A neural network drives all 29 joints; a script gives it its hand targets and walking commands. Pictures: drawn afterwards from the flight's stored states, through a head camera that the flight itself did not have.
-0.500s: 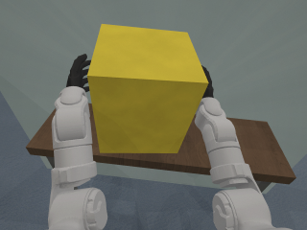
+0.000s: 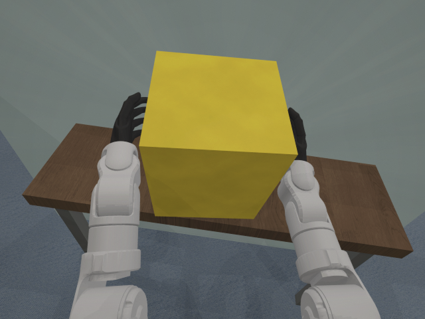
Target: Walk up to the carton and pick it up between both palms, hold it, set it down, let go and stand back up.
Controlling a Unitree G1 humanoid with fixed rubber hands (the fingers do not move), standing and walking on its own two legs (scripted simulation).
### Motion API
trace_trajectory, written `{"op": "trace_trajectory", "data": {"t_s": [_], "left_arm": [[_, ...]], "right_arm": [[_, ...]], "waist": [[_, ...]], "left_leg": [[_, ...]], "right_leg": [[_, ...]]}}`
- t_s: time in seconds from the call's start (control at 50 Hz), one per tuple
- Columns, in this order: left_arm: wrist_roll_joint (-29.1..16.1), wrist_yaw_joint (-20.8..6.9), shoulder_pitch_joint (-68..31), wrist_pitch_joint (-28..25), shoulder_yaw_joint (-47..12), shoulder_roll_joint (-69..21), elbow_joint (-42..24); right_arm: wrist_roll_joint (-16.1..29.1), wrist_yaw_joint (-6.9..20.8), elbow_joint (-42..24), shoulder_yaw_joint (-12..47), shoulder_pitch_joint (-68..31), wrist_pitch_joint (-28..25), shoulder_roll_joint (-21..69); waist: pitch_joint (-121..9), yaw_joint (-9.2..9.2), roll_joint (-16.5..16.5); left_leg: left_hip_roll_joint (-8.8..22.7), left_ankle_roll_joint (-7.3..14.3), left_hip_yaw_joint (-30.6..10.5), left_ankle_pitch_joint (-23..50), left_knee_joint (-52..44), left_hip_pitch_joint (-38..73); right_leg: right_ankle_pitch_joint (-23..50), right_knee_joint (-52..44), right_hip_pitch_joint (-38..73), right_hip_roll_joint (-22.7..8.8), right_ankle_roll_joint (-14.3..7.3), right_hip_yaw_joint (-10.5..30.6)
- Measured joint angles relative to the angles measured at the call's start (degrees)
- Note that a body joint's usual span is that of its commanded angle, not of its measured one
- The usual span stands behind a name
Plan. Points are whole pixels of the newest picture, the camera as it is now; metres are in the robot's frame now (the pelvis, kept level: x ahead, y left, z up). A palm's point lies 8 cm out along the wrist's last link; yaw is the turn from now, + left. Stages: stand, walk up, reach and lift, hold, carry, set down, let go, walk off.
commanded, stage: set down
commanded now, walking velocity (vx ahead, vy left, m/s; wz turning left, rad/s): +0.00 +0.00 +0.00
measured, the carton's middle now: (210, 144) +0.40 -0.02 +0.13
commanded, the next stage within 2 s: none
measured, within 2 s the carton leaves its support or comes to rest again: neither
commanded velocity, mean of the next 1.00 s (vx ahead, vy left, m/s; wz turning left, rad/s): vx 0.00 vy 0.00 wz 0.00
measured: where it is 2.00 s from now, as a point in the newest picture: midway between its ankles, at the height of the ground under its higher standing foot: outside the picture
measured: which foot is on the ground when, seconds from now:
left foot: down 0.00-1.00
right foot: down 0.00-1.00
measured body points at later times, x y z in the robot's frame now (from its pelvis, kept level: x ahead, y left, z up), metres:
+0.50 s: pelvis +0.02 +0.01 +0.00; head +0.02 +0.03 +0.45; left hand +0.42 +0.13 +0.15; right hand +0.40 -0.17 +0.13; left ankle -0.01 +0.11 -0.75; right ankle +0.02 -0.09 -0.75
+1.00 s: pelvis +0.02 +0.00 +0.00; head +0.02 +0.01 +0.45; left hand +0.43 +0.10 +0.12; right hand +0.41 -0.20 +0.11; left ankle -0.01 +0.11 -0.75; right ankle +0.02 -0.09 -0.75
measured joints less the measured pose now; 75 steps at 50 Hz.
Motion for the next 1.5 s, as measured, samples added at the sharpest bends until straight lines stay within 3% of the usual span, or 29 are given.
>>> {"op": "trace_trajectory", "data": {"t_s": [0.22, 0.42, 0.7, 1.04, 1.36, 1.5], "left_arm": [[1.39, -0.04, -0.54, -0.10, 0.85, -0.21, 1.46], [0.69, 1.18, 0.24, -2.44, 0.70, -0.90, 4.04], [0.48, 3.36, -2.95, -4.95, 0.88, -1.32, 11.88], [0.48, 3.66, -6.39, -12.28, 5.24, -1.71, 24.23], [0.44, 3.48, -8.77, -17.27, 8.85, -1.95, 31.25], [0.43, 3.80, -8.44, -18.69, 9.38, -2.42, 32.18]], "right_arm": [[0.15, 0.15, 2.74, 0.73, -1.92, 0.24, -0.95], [-1.40, 1.13, 5.38, -0.73, -1.49, -2.15, -0.84], [-4.50, 3.57, 11.61, -5.23, -4.34, -3.59, -1.49], [-10.91, 5.86, 19.73, -13.72, -8.06, -6.23, -0.30], [-17.21, 7.61, 19.95, -20.86, -9.77, -5.82, 1.44], [-17.71, 8.15, 20.49, -21.50, -9.72, -6.38, 1.25]], "waist": [[-0.48, -0.70, 0.43], [-1.58, 0.12, 1.46], [-3.35, 0.55, 2.01], [-4.87, 1.53, 2.04], [-6.16, 1.48, 2.47], [-6.78, 1.67, 3.23]], "left_leg": [[-0.04, 0.17, 0.40, -0.27, -1.27, 0.98], [-0.01, 0.45, 0.78, -0.93, -0.72, -0.56], [0.40, 0.47, 1.93, -1.16, -0.49, -2.42], [0.43, -0.16, 2.25, 0.39, -2.28, -4.01], [0.29, -0.42, 2.39, 1.03, -3.38, -6.34], [0.50, -0.29, 2.94, 0.21, -2.60, -7.83]], "right_leg": [[-0.55, -0.54, 0.56, -0.05, 0.21, 0.30], [-0.65, -0.79, -0.70, -0.02, 0.55, 0.60], [-0.30, -0.84, -2.84, 0.34, 0.53, 1.59], [-0.12, -0.08, -5.65, 0.26, -0.16, 1.64], [-0.67, 0.86, -8.86, -0.03, -0.39, 1.44], [-0.98, 1.09, -10.27, 0.15, -0.22, 1.87]]}}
